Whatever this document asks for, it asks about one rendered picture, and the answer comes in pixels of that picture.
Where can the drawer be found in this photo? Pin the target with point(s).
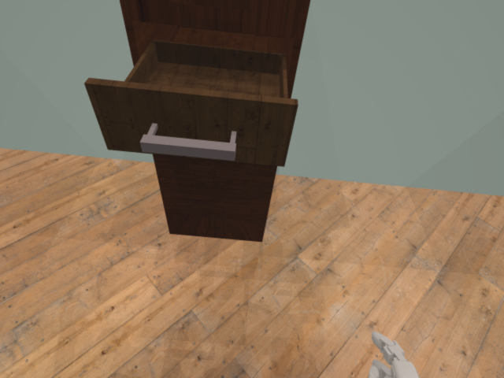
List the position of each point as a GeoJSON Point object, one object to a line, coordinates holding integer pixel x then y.
{"type": "Point", "coordinates": [201, 92]}

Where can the cabinet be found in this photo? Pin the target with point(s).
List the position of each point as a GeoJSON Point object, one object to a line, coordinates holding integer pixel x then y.
{"type": "Point", "coordinates": [203, 197]}

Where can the robot right hand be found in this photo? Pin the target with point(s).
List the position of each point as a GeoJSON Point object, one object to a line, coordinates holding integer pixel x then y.
{"type": "Point", "coordinates": [394, 356]}

